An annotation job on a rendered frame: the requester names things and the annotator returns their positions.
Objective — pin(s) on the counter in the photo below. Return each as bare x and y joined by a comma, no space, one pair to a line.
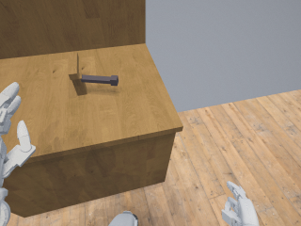
93,140

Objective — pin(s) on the right robot hand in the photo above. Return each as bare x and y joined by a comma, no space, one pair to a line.
244,210

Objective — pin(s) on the left robot forearm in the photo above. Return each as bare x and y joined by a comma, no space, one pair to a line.
4,208

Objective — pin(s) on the left robot shin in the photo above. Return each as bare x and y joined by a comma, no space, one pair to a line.
128,212

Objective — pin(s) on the tap lever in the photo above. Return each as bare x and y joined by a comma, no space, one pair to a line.
113,80

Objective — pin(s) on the left robot hand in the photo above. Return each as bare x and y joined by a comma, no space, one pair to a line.
9,103

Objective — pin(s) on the left robot thigh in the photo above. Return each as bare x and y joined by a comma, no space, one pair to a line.
124,219

